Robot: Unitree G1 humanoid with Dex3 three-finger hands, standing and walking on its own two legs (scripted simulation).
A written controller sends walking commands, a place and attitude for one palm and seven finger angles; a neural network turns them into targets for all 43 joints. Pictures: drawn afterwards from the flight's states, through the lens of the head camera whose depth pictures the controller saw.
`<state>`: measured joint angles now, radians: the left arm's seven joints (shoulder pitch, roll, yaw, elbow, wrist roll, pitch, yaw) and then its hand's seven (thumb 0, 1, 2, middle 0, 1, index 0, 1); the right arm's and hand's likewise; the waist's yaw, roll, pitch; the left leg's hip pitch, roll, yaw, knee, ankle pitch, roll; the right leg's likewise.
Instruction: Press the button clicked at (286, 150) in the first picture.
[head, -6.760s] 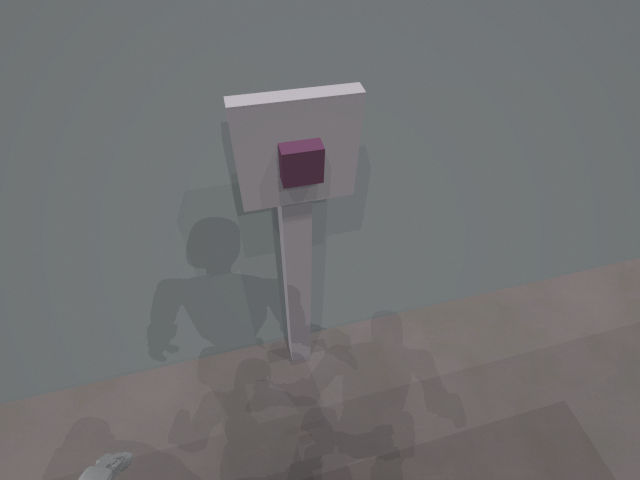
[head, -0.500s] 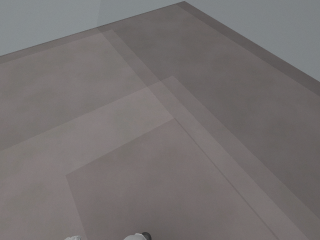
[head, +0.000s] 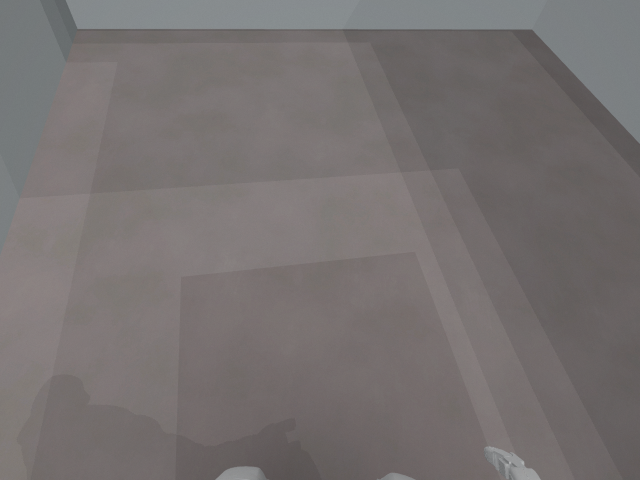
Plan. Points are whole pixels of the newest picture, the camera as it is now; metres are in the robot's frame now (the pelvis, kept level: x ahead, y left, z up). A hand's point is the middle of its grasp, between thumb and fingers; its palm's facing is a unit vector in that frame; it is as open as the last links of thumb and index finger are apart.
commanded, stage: turn to face it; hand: left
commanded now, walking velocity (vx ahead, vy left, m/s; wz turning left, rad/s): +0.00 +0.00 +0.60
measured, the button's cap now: out of the picture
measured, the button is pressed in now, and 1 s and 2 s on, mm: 0 0 0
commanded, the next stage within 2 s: none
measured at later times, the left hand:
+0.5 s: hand out of the picture +0.09 +0.21 -0.13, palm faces +0.28 -0.92 -0.27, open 7.4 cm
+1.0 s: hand out of the picture -0.15 +0.18 -0.18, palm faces +0.62 -0.74 -0.26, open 7.4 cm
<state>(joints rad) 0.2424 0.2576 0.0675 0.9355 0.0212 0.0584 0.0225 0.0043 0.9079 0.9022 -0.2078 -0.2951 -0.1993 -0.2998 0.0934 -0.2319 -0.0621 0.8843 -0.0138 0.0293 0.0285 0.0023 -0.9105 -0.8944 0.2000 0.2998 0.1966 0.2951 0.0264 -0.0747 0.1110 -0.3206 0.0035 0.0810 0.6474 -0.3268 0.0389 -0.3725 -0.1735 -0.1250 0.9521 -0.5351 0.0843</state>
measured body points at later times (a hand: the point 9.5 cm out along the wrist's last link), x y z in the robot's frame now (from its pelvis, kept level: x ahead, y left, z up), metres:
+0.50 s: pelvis +0.00 -0.03 +0.01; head +0.04 -0.03 +0.46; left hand +0.07 +0.25 -0.11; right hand +0.09 -0.26 -0.14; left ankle +0.01 +0.09 -0.72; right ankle +0.01 -0.15 -0.73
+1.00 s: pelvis -0.03 +0.00 +0.00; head +0.01 +0.05 +0.44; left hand -0.18 +0.22 -0.16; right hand +0.24 -0.14 -0.12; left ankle -0.08 +0.09 -0.73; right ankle +0.02 -0.15 -0.71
